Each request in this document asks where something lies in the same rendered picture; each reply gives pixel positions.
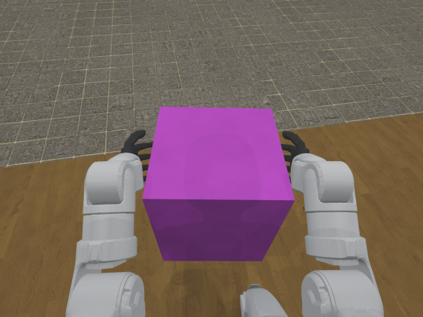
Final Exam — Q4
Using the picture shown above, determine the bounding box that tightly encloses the right robot upper arm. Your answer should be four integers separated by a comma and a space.
301, 269, 383, 317

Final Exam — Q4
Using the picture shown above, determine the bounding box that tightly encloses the robot left forearm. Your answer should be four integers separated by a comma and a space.
65, 153, 144, 317

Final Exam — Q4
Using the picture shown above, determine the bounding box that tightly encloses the carton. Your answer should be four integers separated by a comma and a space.
142, 106, 295, 261

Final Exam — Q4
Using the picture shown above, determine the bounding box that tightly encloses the right robot hand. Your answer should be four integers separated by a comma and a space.
281, 131, 309, 183

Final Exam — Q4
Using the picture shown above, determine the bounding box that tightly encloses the robot right forearm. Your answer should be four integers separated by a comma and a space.
291, 153, 384, 317

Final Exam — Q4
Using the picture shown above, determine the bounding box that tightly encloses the robot right thigh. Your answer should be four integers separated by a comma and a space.
240, 288, 288, 317

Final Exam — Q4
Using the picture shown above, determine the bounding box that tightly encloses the left robot hand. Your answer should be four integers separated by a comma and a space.
121, 129, 153, 182

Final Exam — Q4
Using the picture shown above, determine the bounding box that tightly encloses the left robot upper arm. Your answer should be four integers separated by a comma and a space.
67, 272, 145, 317

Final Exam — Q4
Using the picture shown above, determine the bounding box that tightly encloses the right robot shin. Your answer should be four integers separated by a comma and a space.
248, 284, 260, 290

